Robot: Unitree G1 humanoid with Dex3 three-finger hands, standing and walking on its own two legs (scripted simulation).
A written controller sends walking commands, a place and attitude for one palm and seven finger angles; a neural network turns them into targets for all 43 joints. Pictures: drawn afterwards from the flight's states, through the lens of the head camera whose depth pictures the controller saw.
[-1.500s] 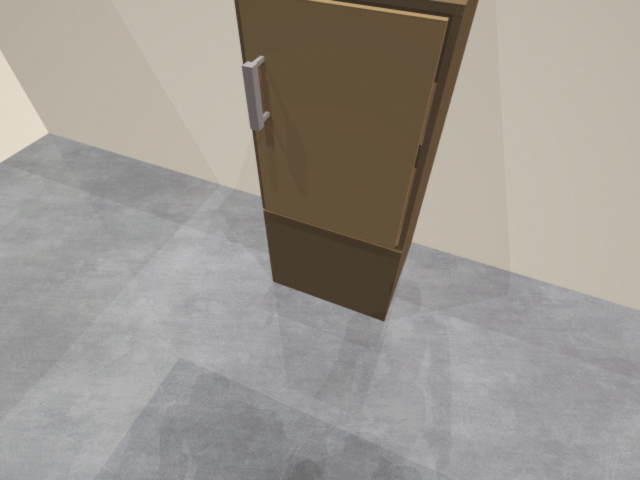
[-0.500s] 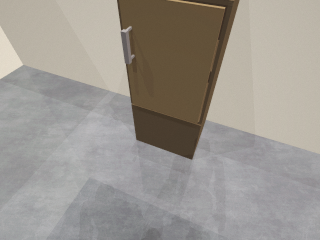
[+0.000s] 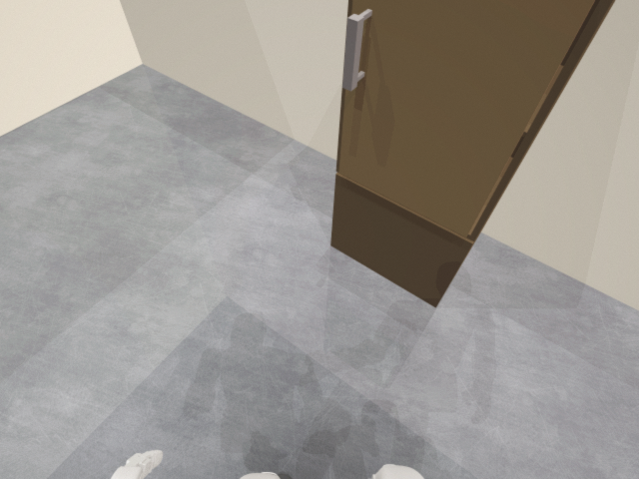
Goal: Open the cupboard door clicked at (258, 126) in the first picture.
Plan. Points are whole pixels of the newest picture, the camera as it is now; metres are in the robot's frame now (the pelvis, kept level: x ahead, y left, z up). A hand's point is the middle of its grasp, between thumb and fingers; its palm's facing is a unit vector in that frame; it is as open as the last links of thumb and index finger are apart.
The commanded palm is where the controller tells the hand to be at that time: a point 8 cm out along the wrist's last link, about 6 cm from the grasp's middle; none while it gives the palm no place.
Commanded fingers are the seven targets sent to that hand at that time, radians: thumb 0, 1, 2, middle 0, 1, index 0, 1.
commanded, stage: walk around to get in front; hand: left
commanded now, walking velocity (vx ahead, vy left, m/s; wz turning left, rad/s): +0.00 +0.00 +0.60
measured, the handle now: (358, 50) +0.91 -0.06 +0.05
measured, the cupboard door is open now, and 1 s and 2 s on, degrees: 0 0 0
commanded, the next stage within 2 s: none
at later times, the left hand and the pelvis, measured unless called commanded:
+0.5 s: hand out of the picture -0.05 +0.18 -0.19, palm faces +0.36 -0.90 -0.25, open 7.3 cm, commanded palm none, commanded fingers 0.00 0.90 0.90 -0.20 -0.30 -0.20 -0.30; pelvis -0.01 -0.02 -0.02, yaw +21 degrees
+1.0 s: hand out of the picture -0.05 +0.14 -0.15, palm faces +0.59 -0.76 -0.28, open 7.3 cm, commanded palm none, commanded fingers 0.00 0.90 0.90 -0.20 -0.30 -0.20 -0.30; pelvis +0.00 -0.07 +0.00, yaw +39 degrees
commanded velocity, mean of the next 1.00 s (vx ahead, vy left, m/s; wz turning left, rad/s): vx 0.00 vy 0.00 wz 0.60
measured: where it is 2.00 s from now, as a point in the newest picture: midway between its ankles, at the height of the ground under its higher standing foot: outside the picture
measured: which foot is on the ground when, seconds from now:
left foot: down 0.00-0.12, up 0.14-0.44, down 0.46-0.80, up 0.82-1.00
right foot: up 0.00-0.10, down 0.12-0.46, up 0.48-0.78, down 0.80-1.00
